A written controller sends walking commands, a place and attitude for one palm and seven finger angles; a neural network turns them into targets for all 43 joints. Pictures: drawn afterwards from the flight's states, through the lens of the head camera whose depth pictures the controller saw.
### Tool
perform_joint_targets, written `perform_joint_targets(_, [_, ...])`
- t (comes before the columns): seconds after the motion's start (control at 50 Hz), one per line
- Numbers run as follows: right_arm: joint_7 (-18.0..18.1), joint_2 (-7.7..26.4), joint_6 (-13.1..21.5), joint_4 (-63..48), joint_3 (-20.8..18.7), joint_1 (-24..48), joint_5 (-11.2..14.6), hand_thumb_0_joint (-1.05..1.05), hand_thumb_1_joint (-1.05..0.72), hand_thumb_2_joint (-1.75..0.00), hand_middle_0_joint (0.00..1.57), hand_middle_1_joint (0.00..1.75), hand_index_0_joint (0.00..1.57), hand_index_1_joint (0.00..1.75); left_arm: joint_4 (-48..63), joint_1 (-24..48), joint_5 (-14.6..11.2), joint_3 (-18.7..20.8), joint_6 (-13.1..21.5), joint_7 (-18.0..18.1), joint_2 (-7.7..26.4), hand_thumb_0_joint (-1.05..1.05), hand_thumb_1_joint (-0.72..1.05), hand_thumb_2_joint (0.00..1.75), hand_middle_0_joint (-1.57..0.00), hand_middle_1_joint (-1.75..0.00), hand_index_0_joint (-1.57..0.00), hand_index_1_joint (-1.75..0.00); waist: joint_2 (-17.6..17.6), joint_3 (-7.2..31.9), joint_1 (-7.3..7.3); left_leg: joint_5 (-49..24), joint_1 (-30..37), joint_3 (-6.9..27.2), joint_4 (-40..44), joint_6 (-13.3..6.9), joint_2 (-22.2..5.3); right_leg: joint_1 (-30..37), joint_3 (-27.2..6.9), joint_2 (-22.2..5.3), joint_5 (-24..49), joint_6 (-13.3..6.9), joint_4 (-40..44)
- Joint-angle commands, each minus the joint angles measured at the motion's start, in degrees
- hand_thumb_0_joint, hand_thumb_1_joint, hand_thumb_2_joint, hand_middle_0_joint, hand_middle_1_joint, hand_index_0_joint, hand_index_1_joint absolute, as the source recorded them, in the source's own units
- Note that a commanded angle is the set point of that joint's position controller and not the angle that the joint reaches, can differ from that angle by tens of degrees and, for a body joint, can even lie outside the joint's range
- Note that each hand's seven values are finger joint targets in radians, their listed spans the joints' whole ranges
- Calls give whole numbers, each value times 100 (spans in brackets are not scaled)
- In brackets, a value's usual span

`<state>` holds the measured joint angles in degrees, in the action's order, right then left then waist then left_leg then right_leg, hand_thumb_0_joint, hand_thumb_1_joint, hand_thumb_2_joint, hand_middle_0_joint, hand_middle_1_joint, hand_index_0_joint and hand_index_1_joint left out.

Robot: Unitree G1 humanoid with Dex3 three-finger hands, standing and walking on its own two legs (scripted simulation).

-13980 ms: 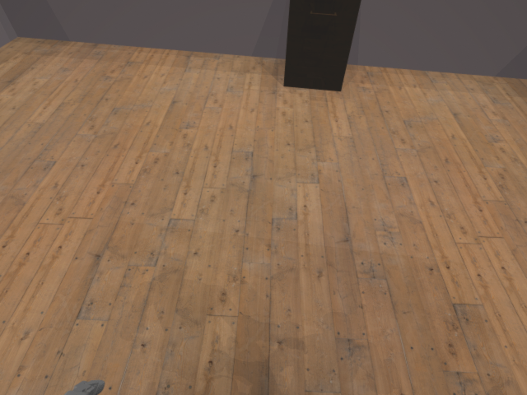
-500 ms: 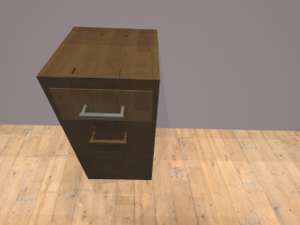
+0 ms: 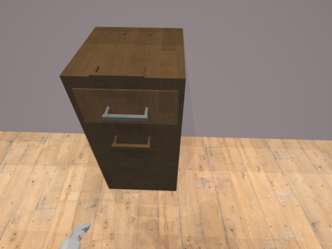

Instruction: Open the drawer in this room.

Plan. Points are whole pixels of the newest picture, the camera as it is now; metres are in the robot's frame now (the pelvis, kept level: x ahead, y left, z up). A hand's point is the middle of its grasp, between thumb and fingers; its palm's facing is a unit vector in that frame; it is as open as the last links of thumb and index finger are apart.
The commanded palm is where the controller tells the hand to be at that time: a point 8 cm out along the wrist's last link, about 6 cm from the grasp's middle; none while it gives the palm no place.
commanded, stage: raise the hand with hooked fingers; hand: left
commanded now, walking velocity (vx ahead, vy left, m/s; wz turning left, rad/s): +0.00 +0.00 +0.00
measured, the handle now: (126, 113) +0.59 +0.20 -0.05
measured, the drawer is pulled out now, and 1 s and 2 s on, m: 0.00 0.00 0.00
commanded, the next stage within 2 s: move the hooked fingers above the handle in 1.76 s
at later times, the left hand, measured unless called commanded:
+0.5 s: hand (75, 217) +0.20 +0.24 -0.04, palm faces +0.08 -0.08 -0.99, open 9.8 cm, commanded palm +0.18 +0.23 +0.03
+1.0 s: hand (79, 171) +0.29 +0.24 +0.03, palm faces +0.06 -0.08 -0.99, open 12.7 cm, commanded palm +0.27 +0.24 +0.09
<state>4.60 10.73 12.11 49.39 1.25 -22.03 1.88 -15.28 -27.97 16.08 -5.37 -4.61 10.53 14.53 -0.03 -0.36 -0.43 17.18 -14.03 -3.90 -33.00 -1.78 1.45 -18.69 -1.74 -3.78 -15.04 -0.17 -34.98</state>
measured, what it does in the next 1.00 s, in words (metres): shifts its weight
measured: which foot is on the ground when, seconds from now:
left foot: down 0.00-1.00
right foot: down 0.00-1.00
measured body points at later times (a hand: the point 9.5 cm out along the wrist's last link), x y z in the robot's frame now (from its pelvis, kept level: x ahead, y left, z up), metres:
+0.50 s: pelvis +0.00 -0.02 -0.04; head +0.03 -0.02 +0.41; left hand +0.19 +0.24 +0.01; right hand +0.28 -0.19 -0.10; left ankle +0.01 +0.10 -0.73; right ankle +0.05 -0.14 -0.73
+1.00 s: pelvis +0.05 -0.02 -0.01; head +0.09 -0.04 +0.43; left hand +0.28 +0.24 +0.08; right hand +0.26 -0.25 -0.12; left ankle +0.01 +0.10 -0.73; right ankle +0.05 -0.14 -0.73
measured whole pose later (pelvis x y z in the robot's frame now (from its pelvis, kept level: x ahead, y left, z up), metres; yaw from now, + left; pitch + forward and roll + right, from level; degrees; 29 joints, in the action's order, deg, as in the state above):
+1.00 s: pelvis +0.05 -0.02 -0.01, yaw +4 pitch +7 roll +0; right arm 0.2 15.3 -5.8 34.6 -2.7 -8.6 -3.3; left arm 2.4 -11.9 56.6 -0.6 1.9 15.6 24.4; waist 2.9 3.6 -3.6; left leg 23.7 -24.2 1.1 -40.7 -0.4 1.4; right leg -26.9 -4.3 1.0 -22.2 0.4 -41.8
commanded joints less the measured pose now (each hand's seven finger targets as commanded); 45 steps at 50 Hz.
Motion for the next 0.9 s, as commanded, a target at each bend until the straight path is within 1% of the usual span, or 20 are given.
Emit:
perform_joint_targets(0.0, [4, 1120, 491, -1706, -343, 1283, -277, 0, -90, -90, 20, 30, 20, 30, 1361, 1301, 2222, 129, 555, 836, 823, 0, 71, 82, -21, -42, -21, -42, -454, -105, 213, 1598, -1375, 783, 470, 101, -98, -1329, 67, 587, -1781, -188, 117])
perform_joint_targets(0.02, [-76, 1093, 323, -1865, -437, 1330, -435, 0, -90, -90, 20, 30, 20, 30, 1070, 1198, 2863, 217, 638, 1039, 862, 0, 69, 81, -22, -43, -22, -43, -671, 212, 71, 1432, -1485, 650, 194, 140, 15, -1485, -60, 636, -2152, -241, 97])
perform_joint_targets(0.04, [-183, 1038, 125, -2057, -503, 1437, -535, 0, -90, -90, 20, 30, 20, 30, 680, 472, 3359, 221, 701, 1205, 700, 0, 67, 80, -22, -45, -22, -45, -877, 265, -200, 1277, -1677, 527, -14, 162, 77, -1593, -258, 685, -2378, -328, 113])
perform_joint_targets(0.08, [-418, 987, -317, -2360, -501, 1666, -567, 0, -90, -90, 20, 30, 20, 30, 430, -101, 4084, 156, 860, 1410, 495, 0, 62, 78, -22, -48, -22, -48, -1312, 324, -482, 891, -1957, 389, -381, 146, 161, -1668, -614, 649, -2290, -453, 129])
perform_joint_targets(0.1, [-514, 974, -519, -2446, -506, 1744, -523, 0, -90, -90, 20, 30, 20, 30, 463, -141, 4355, 332, 931, 1484, 596, 0, 60, 77, -22, -50, -22, -50, -1311, 481, -635, 741, -2020, 390, -457, 142, 211, -1552, -827, 630, -2157, -507, 109])
perform_joint_targets(0.14, [-588, 942, -833, -2750, -471, 2097, -498, 0, -90, -90, 20, 30, 20, 30, 943, 207, 4747, 470, 928, 1661, 788, 0, 55, 75, -22, -53, -22, -53, -909, 740, -744, 892, -2063, 359, -458, 116, 227, -1391, -824, 541, -2163, -532, -29])
perform_joint_targets(0.18, [-582, 909, -1071, -2892, -439, 2256, -463, 0, -90, -90, 20, 30, 20, 30, 1294, 470, 4969, 627, 806, 1781, 1026, 0, 50, 73, -23, -55, -23, -55, -573, 815, -750, 908, -1957, 380, -470, 82, 226, -1327, -845, 538, -2071, -545, -45])
perform_joint_targets(0.24, [-456, 841, -1218, -2928, -500, 2204, -492, 0, -90, -90, 20, 30, 20, 30, 1962, 1651, 4840, 752, 789, 1914, 1236, 0, 43, 70, -23, -60, -23, -60, -515, 1172, -456, 980, -1704, 472, -713, -9, 197, -1498, -806, 557, -2021, -445, -144])
perform_joint_targets(0.3, [-384, 793, -1256, -2837, -520, 2242, -653, 0, -90, -90, 20, 30, 20, 30, 2621, 2758, 4918, 772, 989, 2027, 1490, 0, 36, 67, -24, -64, -24, -64, -161, 1494, -172, 960, -1238, 688, -1146, -31, 107, -2167, -786, 545, -1976, -385, -373])
perform_joint_targets(0.32, [-360, 784, -1250, -2852, -510, 2272, -673, 0, -90, -90, 20, 30, 20, 30, 2674, 2829, 4894, 701, 1057, 2047, 1466, 0, 34, 66, -24, -66, -24, -66, 131, 1466, -136, 906, -1149, 663, -1218, -38, 112, -2278, -707, 549, -1847, -403, -430])
perform_joint_targets(0.36, [-379, 794, -1242, -2818, -483, 2288, -698, 0, -90, -90, 20, 30, 20, 30, 2752, 2778, 4839, 622, 1125, 2021, 1453, 0, 29, 64, -24, -69, -24, -69, 627, 1750, -144, 481, -941, 716, -1305, 8, 104, -2339, -561, 593, -1309, -460, -720])
perform_joint_targets(0.4, [-411, 822, -1275, -2779, -455, 2294, -708, 0, -90, -90, 20, 30, 20, 30, 2790, 2713, 4734, 535, 999, 1917, 1394, 0, 25, 62, -25, -72, -25, -72, 731, 1855, -112, 62, -800, 803, -1283, 55, 79, -2283, -432, 643, -839, -469, -851])
perform_joint_targets(0.44, [-428, 828, -1353, -2790, -433, 2309, -666, 0, -90, -90, 20, 30, 20, 30, 2663, 2303, 4603, 468, 787, 1726, 1306, 0, 20, 60, -25, -75, -25, -75, 656, 1832, -195, -325, -839, 749, -1106, 71, 45, -1822, -211, 662, -287, -450, -857])
perform_joint_targets(0.5, [-443, 838, -1479, -2776, -358, 2288, -588, 0, -90, -90, 20, 30, 20, 30, 2424, 1693, 4413, 479, 423, 1301, 1257, 0, 13, 57, -25, -80, -25, -80, 136, 1682, -259, -831, -934, 725, -861, 87, 0, -1236, -128, 710, 309, -409, -724])
perform_joint_targets(0.58, [-445, 767, -1499, -2788, -247, 2223, -521, 0, -90, -90, 20, 30, 20, 30, 2656, 1434, 4356, 582, 430, 885, 1439, 0, 4, 53, -26, -86, -26, -86, -26, 1500, -384, -1160, -883, 621, -589, 104, -46, -723, -116, 650, 638, -361, -539])
perform_joint_targets(0.6, [-433, 792, -1492, -2747, -237, 2221, -545, 0, -90, -90, 20, 30, 20, 30, 2673, 1497, 4376, 783, 486, 841, 1613, 0, 1, 52, -26, -87, -26, -87, -14, 1371, -410, -1160, -919, 625, -535, 100, -48, -666, -150, 657, 675, -370, -491])
perform_joint_targets(0.7, [-422, 786, -1465, -2652, -326, 2093, -623, 0, -90, -90, 20, 30, 20, 30, 3026, 1857, 4349, 1126, 817, 925, 1839, 0, -10, 47, -27, -94, -27, -94, 59, 1710, -399, -1481, -663, 561, -541, 62, -20, -378, -196, 596, 1093, -344, -411])
perform_joint_targets(0.8, [-420, 826, -1466, -2543, -429, 2031, -575, 0, -90, -90, 20, 30, 20, 30, 2994, 2056, 4171, 1211, 892, 1013, 1873, 0, -22, 42, -28, -102, -28, -102, 2, 1834, -309, -1826, -573, 530, -573, 56, 15, -219, -226, 534, 1634, -307, -390])
perform_joint_targets(0.84, [-428, 843, -1479, -2504, -474, 2005, -546, 0, -90, -90, 20, 30, 20, 30, 3050, 2144, 4134, 1109, 858, 970, 1834, 0, -27, 40, -28, -105, -28, -105, 145, 1940, -314, -1999, -444, 500, -543, 60, 17, -133, -211, 501, 1791, -293, -375])
perform_joint_targets(0.88, [-427, 876, -1485, -2468, -498, 1981, -522, 0, -90, -90, 20, 30, 20, 30, 2958, 2175, 4080, 1108, 776, 872, 1889, 0, -31, 38, -29, -108, -29, -108, 34, 1957, -327, -2183, -409, 489, -493, 59, 7, -3, -175, 482, 1957, -267, -338])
